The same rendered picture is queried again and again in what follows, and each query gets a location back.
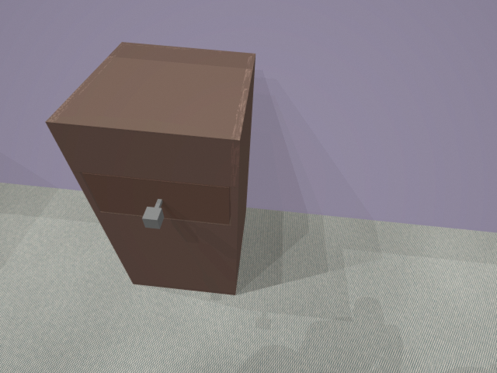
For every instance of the handle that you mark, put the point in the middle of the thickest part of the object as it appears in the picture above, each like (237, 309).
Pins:
(153, 216)

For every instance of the cabinet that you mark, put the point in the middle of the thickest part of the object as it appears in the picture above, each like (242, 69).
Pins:
(166, 113)

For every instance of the drawer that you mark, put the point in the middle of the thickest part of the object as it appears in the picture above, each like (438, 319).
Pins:
(180, 200)

